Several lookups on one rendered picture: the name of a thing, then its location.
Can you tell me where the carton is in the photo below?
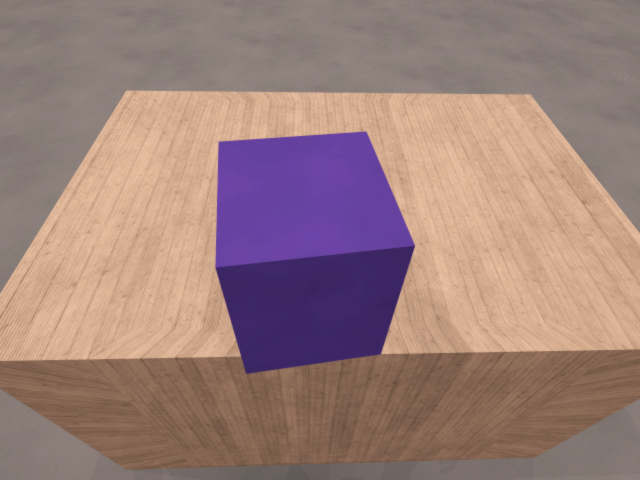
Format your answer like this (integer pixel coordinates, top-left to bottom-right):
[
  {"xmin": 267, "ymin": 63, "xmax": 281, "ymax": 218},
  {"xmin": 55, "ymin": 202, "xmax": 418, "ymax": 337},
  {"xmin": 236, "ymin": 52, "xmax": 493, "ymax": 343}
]
[{"xmin": 215, "ymin": 131, "xmax": 415, "ymax": 374}]

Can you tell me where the pedestal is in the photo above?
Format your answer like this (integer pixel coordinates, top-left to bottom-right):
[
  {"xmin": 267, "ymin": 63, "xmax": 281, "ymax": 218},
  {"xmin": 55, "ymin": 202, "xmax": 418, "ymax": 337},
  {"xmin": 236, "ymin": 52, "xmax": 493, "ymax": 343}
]
[{"xmin": 0, "ymin": 91, "xmax": 640, "ymax": 470}]

